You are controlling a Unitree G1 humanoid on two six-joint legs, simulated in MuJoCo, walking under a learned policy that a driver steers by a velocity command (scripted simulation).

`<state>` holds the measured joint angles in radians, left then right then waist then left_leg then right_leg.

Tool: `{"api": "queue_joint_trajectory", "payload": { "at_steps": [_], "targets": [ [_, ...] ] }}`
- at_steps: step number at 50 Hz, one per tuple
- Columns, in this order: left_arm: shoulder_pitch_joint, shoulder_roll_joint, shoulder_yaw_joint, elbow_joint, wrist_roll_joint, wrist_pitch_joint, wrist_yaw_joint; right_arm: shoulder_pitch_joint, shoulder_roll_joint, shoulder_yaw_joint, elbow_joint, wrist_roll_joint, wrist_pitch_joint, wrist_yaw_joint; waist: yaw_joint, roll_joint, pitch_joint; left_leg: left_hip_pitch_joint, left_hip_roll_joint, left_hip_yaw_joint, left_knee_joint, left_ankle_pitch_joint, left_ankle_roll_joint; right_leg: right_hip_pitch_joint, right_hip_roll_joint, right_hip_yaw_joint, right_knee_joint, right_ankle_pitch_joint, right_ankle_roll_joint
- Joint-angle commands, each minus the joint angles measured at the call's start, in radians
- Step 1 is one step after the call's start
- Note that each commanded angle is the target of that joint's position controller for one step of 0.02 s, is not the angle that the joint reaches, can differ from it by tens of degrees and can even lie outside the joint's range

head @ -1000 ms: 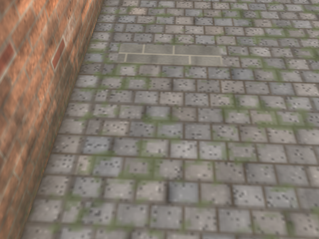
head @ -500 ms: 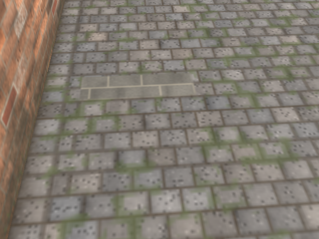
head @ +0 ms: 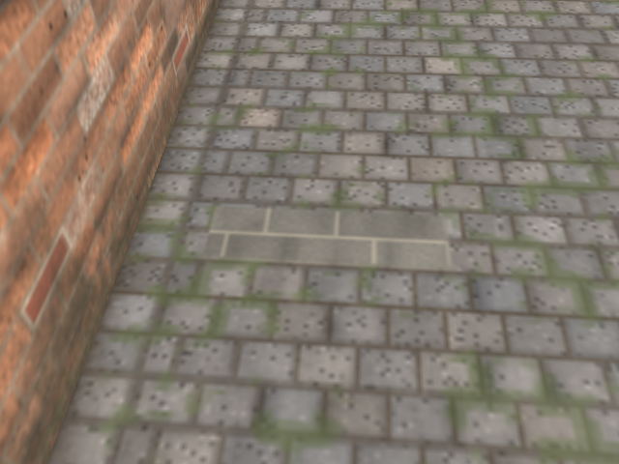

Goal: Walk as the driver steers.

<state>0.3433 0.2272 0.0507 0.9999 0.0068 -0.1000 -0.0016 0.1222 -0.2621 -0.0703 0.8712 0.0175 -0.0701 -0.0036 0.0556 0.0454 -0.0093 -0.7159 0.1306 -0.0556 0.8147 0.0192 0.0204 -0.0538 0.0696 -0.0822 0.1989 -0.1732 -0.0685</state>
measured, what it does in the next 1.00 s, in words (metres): walks ahead, turning left: left foot, then right foot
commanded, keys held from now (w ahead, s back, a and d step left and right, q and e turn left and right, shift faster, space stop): w+q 0.34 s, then no key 0.66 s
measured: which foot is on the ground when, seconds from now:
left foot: up 0.00-0.22, down 0.24-0.70, up 0.72-0.94, down 0.96-1.00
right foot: down 0.00-0.26, up 0.28-0.68, down 0.70-1.00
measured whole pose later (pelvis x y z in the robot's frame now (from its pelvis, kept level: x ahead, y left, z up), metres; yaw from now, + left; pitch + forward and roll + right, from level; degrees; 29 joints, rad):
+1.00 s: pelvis +0.40 +0.09 -0.02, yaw +17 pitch +0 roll -1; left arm 0.09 0.24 0.01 0.79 0.02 0.00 0.00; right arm 0.22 -0.28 0.00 0.83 -0.03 0.01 -0.02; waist 0.00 0.00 0.05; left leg -0.30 0.05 -0.03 0.61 -0.31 -0.04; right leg -0.38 0.05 0.00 0.53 -0.14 -0.03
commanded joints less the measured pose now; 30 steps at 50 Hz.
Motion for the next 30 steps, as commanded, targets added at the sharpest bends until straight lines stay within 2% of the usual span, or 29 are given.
{"api": "queue_joint_trajectory", "payload": {
  "at_steps": [1, 5, 7, 9, 10, 11, 12, 13, 14, 15, 16, 17, 18, 19, 20, 22, 24, 26, 28, 30],
  "targets": [
    [-0.009, 0.157, 0.027, -0.046, -0.003, -0.014, 0.012, -0.074, -0.026, 0.003, -0.069, 0.005, -0.007, 0.014, 0.001, -0.092, 0.063, 0.007, -0.02, 0.013, -0.108, 0.11, 0.008, -0.024, -0.276, 0.073, -0.106, 0.215, -0.107],
    [0.038, 0.163, 0.029, -0.023, -0.006, 0.004, 0.013, -0.168, -0.018, 0.014, -0.126, 0.007, -0.007, 0.039, 0.034, -0.081, 0.1, -0.052, -0.039, 0.037, -0.191, 0.051, 0.028, 0.126, -0.323, 0.021, -0.059, 0.273, -0.097],
    [0.037, 0.174, 0.033, -0.023, -0.01, 0.019, 0.016, -0.193, -0.02, 0.015, -0.155, 0.007, -0.009, 0.055, 0.031, -0.088, 0.104, -0.052, -0.053, 0.068, -0.213, -0.035, 0.046, 0.182, -0.345, 0.0, -0.005, 0.369, -0.085],
    [0.001, 0.204, 0.041, -0.04, -0.014, 0.031, 0.023, -0.159, -0.045, 0.005, -0.173, 0.005, -0.008, 0.068, -0.007, -0.122, 0.064, 0.055, -0.101, 0.129, -0.22, -0.137, 0.076, 0.197, -0.349, -0.037, 0.106, 0.67, -0.062],
    [-0.012, 0.22, 0.045, -0.049, -0.015, 0.039, 0.029, -0.096, -0.069, -0.008, -0.168, 0.004, -0.005, 0.069, -0.045, -0.146, 0.013, 0.157, -0.14, 0.162, -0.213, -0.18, 0.096, 0.194, -0.345, -0.055, 0.209, 0.855, -0.049],
    [-0.032, 0.225, 0.046, -0.06, -0.014, 0.048, 0.035, 0.043, -0.108, -0.032, -0.137, 0.006, -0.004, 0.068, -0.122, -0.14, -0.061, 0.34, -0.185, 0.182, -0.258, -0.153, 0.125, 0.152, -0.32, -0.086, 0.391, 0.945, -0.025],
    [-0.035, 0.217, 0.041, -0.079, -0.011, 0.046, 0.04, 0.215, -0.183, -0.068, -0.1, 0.006, 0.0, 0.054, -0.198, -0.094, -0.153, 0.638, -0.146, 0.071, -0.287, -0.103, 0.174, -0.04, -0.281, -0.097, 0.646, 0.789, 0.014],
    [0.024, 0.104, 0.003, -0.129, 0.018, 0.017, 0.027, 0.299, -0.303, -0.095, -0.089, 0.005, 0.006, 0.031, -0.154, 0.127, -0.256, 1.019, 0.11, -0.407, -0.322, -0.184, 0.327, -0.481, -0.12, -0.087, 1.025, 0.116, 0.08],
    [0.003, 0.105, -0.006, -0.142, 0.008, -0.035, 0.007, 0.308, -0.281, -0.078, -0.107, -0.015, 0.004, 0.032, -0.148, 0.163, -0.372, 1.144, 0.23, -0.789, -0.49, -0.179, 0.421, -0.68, -0.009, 0.126, 1.201, -0.402, 0.088],
    [-0.074, 0.175, 0.016, -0.166, -0.029, -0.06, -0.005, 0.302, -0.203, -0.059, -0.102, -0.016, -0.002, 0.035, -0.166, 0.099, -0.289, 1.088, 0.19, -0.64, -0.496, -0.139, 0.359, -0.751, -0.078, 0.199, 1.231, -0.355, 0.068],
    [-0.119, 0.177, 0.013, -0.182, -0.033, -0.067, -0.005, 0.234, -0.162, -0.047, -0.119, -0.006, -0.006, 0.035, -0.139, 0.029, -0.179, 0.936, 0.143, -0.478, -0.493, -0.064, 0.317, -0.748, -0.123, 0.18, 1.165, -0.273, 0.057],
    [-0.14, 0.177, 0.017, -0.177, -0.015, -0.064, 0.004, 0.164, -0.133, -0.038, -0.139, -0.01, -0.004, 0.033, -0.104, -0.048, -0.103, 0.78, 0.097, -0.365, -0.513, -0.014, 0.286, -0.707, -0.163, 0.16, 1.082, -0.222, 0.059],
    [-0.128, 0.182, 0.026, -0.172, -0.003, -0.047, 0.012, 0.102, -0.106, -0.024, -0.163, -0.019, -0.003, 0.031, -0.061, -0.055, -0.056, 0.647, 0.069, -0.291, -0.534, 0.116, 0.266, -0.633, -0.19, 0.155, 1.022, -0.186, 0.07],
    [-0.105, 0.177, 0.029, -0.178, 0.003, -0.028, 0.016, 0.087, -0.112, -0.019, -0.172, -0.023, -0.003, 0.028, -0.036, -0.048, -0.042, 0.567, 0.058, -0.266, -0.547, 0.213, 0.266, -0.572, -0.196, 0.155, 0.993, -0.179, 0.089],
    [-0.102, 0.153, 0.022, -0.187, 0.011, -0.014, 0.015, 0.088, -0.131, -0.019, -0.177, -0.028, -0.005, 0.023, -0.025, -0.046, -0.042, 0.519, 0.065, -0.241, -0.554, 0.318, 0.28, -0.546, -0.19, 0.138, 0.955, -0.174, 0.111],
    [-0.103, 0.128, 0.017, -0.202, 0.019, 0.004, 0.021, 0.11, -0.154, -0.02, -0.167, -0.027, -0.007, 0.009, -0.015, -0.012, -0.047, 0.466, 0.034, -0.15, -0.548, 0.467, 0.271, -0.517, -0.169, 0.117, 0.852, -0.098, 0.136],
    [-0.159, 0.119, 0.01, -0.223, 0.023, 0.002, 0.014, 0.142, -0.148, -0.01, -0.151, -0.022, 0.004, -0.011, -0.034, 0.012, -0.053, 0.46, -0.012, -0.081, -0.537, 0.47, 0.23, -0.497, -0.146, 0.097, 0.704, 0.05, 0.141],
    [-0.222, 0.115, 0.004, -0.238, 0.017, -0.001, 0.006, 0.166, -0.144, -0.003, -0.14, -0.018, 0.015, -0.023, -0.064, 0.036, -0.067, 0.472, -0.046, -0.044, -0.519, 0.423, 0.184, -0.441, -0.112, 0.086, 0.544, 0.205, 0.135],
    [-0.268, 0.128, 0.006, -0.257, 0.011, 0.006, 0.0, 0.187, -0.142, 0.003, -0.13, -0.024, 0.019, -0.021, -0.08, 0.054, -0.077, 0.5, -0.03, -0.064, -0.494, 0.368, 0.173, -0.392, -0.079, 0.095, 0.464, 0.286, 0.123],
    [-0.295, 0.139, 0.008, -0.266, 0.012, 0.011, -0.008, 0.185, -0.131, 0.011, -0.12, -0.027, 0.022, -0.02, -0.082, 0.064, -0.051, 0.547, 0.002, -0.106, -0.462, 0.332, 0.17, -0.4, -0.074, 0.116, 0.411, 0.241, 0.109]
  ]
}}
